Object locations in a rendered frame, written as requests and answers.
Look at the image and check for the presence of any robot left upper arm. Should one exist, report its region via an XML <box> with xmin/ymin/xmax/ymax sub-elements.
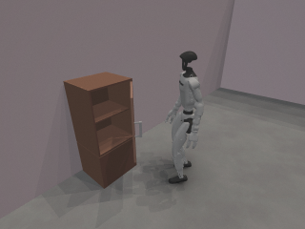
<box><xmin>188</xmin><ymin>77</ymin><xmax>204</xmax><ymax>109</ymax></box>

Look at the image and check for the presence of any robot shin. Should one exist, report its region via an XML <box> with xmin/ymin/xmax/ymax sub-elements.
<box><xmin>180</xmin><ymin>146</ymin><xmax>188</xmax><ymax>164</ymax></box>
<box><xmin>171</xmin><ymin>153</ymin><xmax>184</xmax><ymax>178</ymax></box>

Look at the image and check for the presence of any left robot hand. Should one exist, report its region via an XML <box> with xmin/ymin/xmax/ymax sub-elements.
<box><xmin>186</xmin><ymin>132</ymin><xmax>198</xmax><ymax>149</ymax></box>

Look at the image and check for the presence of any left robot shin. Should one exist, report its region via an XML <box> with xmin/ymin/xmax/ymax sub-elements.
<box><xmin>171</xmin><ymin>153</ymin><xmax>184</xmax><ymax>178</ymax></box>

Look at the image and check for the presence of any right robot hand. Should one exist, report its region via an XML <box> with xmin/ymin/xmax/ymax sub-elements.
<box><xmin>165</xmin><ymin>110</ymin><xmax>176</xmax><ymax>124</ymax></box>

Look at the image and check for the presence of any handle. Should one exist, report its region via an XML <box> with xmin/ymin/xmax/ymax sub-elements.
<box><xmin>134</xmin><ymin>121</ymin><xmax>142</xmax><ymax>137</ymax></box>

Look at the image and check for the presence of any robot right forearm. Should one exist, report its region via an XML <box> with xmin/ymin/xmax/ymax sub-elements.
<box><xmin>173</xmin><ymin>95</ymin><xmax>182</xmax><ymax>112</ymax></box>

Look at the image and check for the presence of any robot left forearm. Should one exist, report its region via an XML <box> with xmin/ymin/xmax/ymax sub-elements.
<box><xmin>191</xmin><ymin>103</ymin><xmax>204</xmax><ymax>133</ymax></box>

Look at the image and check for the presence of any cupboard door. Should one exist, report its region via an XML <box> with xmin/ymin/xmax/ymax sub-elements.
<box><xmin>130</xmin><ymin>82</ymin><xmax>136</xmax><ymax>163</ymax></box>

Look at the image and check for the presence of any right robot shin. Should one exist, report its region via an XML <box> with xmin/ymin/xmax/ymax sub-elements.
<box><xmin>180</xmin><ymin>146</ymin><xmax>188</xmax><ymax>164</ymax></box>

